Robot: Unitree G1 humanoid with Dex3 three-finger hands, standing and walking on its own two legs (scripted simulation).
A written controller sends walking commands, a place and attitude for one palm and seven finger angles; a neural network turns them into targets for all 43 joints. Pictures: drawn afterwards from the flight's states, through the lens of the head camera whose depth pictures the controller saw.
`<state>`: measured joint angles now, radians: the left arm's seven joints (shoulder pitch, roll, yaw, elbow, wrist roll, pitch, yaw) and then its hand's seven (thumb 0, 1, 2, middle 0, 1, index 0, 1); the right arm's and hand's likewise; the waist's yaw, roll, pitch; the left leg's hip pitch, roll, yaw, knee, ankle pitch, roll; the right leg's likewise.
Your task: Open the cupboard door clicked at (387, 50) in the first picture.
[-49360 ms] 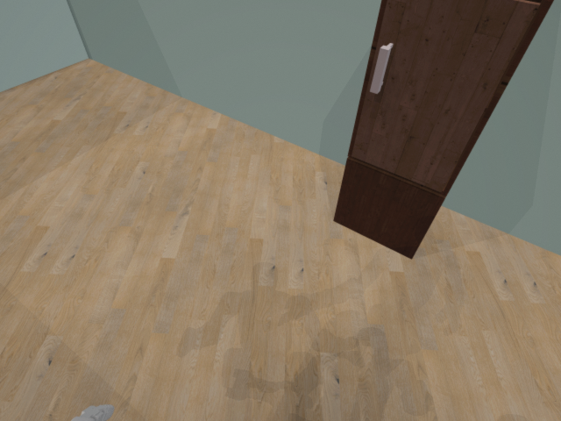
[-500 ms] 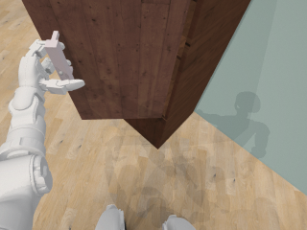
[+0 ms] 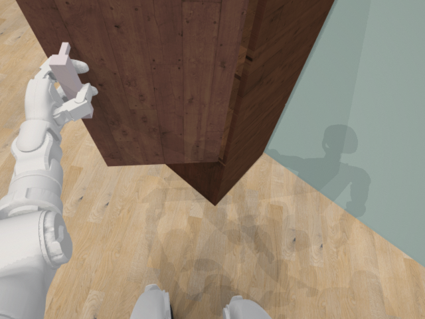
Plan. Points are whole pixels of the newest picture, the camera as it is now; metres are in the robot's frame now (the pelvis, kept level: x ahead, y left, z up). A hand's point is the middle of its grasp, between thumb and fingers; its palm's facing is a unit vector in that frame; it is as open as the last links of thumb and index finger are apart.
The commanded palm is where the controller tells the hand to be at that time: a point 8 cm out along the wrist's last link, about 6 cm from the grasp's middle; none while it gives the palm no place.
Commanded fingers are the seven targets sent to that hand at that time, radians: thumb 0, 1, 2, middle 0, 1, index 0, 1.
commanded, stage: pull the door open along its arc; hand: left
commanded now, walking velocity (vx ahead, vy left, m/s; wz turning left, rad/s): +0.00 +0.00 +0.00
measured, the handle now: (76, 82) +0.55 +0.22 +0.09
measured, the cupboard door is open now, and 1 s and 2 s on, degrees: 46 94 94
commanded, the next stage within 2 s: open thumb and fingers to let go in 0.96 s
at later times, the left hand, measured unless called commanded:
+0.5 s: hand (88, 138) +0.41 +0.18 +0.09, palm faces +0.00 -1.00 +0.02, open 6.5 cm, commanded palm +0.36 +0.22 +0.09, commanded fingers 0.00 0.90 0.90 -0.40 -1.35 -0.40 -1.35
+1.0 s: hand (166, 212) +0.28 +0.06 +0.10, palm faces +0.33 -0.94 +0.02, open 7.0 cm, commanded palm +0.22 +0.10 +0.09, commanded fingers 0.00 0.90 0.90 -0.40 -1.35 -0.40 -1.35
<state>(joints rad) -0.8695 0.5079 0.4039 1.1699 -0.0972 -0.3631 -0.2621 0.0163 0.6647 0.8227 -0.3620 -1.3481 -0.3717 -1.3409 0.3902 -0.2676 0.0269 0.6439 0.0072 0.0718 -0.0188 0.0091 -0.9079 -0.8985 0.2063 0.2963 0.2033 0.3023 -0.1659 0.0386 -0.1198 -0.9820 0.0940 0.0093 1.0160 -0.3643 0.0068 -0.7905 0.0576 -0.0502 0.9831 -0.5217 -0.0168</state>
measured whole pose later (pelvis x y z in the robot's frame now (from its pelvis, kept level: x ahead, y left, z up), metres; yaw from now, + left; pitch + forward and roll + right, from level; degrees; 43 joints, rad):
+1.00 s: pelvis +0.03 -0.03 +0.03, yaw +3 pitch +6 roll +0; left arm 0.35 -0.06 -0.26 -0.13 0.05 -0.10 0.45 0.03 0.63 0.70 -0.24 -1.21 -0.27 -1.25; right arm 0.20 -0.16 0.05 0.46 -0.05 0.11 0.04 0.01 -0.91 -0.90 0.21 0.30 0.20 0.30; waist -0.03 0.03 -0.16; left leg -0.59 0.06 0.00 0.86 -0.37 -0.04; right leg -0.40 0.03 -0.06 0.85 -0.56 -0.05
